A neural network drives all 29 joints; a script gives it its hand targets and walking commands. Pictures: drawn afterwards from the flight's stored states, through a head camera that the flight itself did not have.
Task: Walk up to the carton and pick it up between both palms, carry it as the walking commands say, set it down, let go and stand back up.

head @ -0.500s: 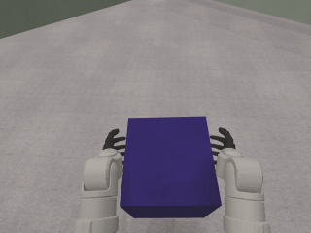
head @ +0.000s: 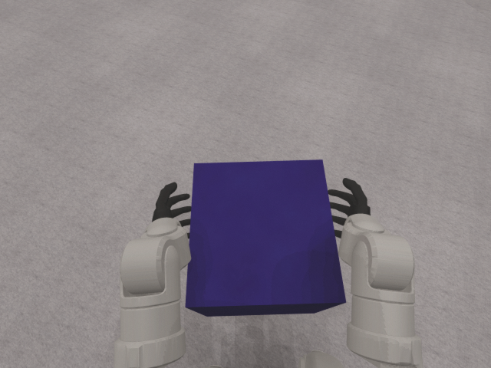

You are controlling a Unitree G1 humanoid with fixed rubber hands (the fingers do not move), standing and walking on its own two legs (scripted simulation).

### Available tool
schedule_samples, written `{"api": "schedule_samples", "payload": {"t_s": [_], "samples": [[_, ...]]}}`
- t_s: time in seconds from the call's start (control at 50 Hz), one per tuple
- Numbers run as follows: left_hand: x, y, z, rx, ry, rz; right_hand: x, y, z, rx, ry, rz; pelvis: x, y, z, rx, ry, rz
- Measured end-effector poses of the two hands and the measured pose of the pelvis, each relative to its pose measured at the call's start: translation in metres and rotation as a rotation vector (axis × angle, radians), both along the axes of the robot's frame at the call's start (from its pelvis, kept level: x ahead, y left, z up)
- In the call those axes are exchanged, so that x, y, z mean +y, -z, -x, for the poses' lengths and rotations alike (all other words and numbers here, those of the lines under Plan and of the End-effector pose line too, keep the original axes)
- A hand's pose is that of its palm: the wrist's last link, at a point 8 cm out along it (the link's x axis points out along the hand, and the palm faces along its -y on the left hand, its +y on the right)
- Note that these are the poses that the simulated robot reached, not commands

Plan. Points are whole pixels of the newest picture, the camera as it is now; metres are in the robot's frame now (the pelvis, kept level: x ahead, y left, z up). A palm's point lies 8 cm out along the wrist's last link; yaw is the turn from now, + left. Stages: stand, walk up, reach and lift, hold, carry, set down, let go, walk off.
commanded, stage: carry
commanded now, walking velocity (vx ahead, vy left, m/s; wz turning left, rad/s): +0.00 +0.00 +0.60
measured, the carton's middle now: (259, 245) +0.33 +0.01 -0.04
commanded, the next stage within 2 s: none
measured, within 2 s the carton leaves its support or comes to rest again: neither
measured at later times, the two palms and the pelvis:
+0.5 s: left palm (131, 255) +0.25 +0.19 +0.08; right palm (335, 225) +0.32 -0.09 +0.08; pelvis -0.01 -0.01 +0.00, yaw +17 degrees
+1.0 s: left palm out of the picture +0.13 +0.35 +0.07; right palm (183, 227) +0.30 +0.13 +0.08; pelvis -0.04 +0.06 +0.00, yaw +33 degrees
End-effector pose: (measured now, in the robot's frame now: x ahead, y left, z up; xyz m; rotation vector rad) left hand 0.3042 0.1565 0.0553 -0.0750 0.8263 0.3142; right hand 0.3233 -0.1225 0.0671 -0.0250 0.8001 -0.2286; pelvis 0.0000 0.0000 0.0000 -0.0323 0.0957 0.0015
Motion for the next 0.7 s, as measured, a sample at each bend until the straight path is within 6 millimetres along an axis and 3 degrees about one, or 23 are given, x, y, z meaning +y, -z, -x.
{"api": "schedule_samples", "payload": {"t_s": [0.24, 0.36, 0.44, 0.56, 0.62, 0.7], "samples": [[0.014, -0.023, 0.01, -0.058, -0.002, -0.042, 0.014, -0.02, 0.0, -0.058, -0.049, -0.01, -0.001, -0.005, -0.003, 0.026, -0.108, 0.016], [0.011, -0.025, 0.025, -0.068, -0.047, -0.085, 0.013, -0.014, 0.0, -0.072, -0.096, -0.041, -0.015, 0.006, 0.001, 0.028, -0.16, -0.011], [0.016, -0.024, 0.042, -0.014, -0.066, -0.105, 0.019, -0.006, 0.01, -0.02, -0.128, -0.051, -0.016, 0.0, 0.002, 0.002, -0.24, -0.042], [0.053, -0.035, 0.062, -0.051, -0.175, -0.094, 0.064, -0.024, 0.0, -0.062, -0.212, -0.063, -0.006, -0.001, 0.01, -0.008, -0.329, -0.078], [0.083, -0.032, 0.077, -0.056, -0.25, -0.095, 0.1, -0.023, -0.006, -0.067, -0.299, -0.061, 0.007, 0.003, 0.012, -0.003, -0.377, -0.079], [0.129, -0.014, 0.103, -0.037, -0.351, -0.078, 0.158, -0.009, -0.005, -0.054, -0.409, -0.028, 0.031, 0.016, 0.015, 0.005, -0.43, -0.078]]}}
